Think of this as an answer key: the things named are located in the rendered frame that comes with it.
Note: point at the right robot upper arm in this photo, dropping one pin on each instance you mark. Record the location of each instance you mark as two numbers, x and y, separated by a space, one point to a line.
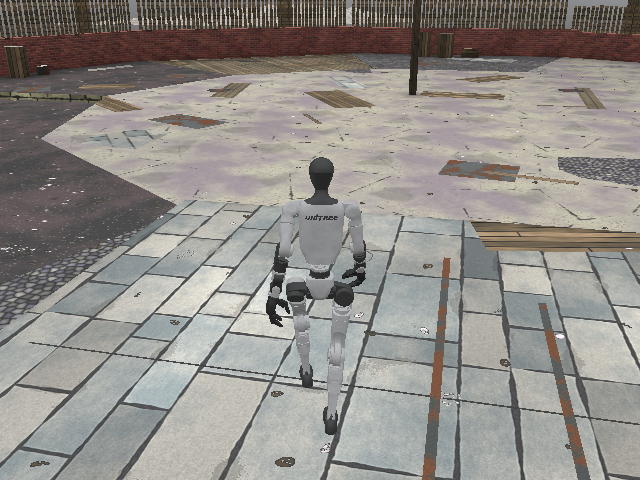
352 211

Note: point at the right robot hand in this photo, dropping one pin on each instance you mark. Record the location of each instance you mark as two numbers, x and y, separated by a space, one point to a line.
351 273

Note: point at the robot right forearm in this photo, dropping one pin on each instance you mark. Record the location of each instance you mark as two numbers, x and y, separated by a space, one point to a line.
360 260

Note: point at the left robot upper arm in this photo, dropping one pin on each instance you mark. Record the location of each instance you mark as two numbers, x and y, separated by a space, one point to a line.
289 211

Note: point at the left robot hand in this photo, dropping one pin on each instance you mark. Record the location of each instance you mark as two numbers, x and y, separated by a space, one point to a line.
270 309

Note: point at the robot torso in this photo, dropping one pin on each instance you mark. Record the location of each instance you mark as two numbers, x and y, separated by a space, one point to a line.
320 238

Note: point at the robot left forearm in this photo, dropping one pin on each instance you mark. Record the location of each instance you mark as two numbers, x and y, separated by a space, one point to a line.
278 274

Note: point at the robot right foot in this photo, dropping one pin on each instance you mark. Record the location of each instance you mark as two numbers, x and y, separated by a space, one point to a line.
330 425

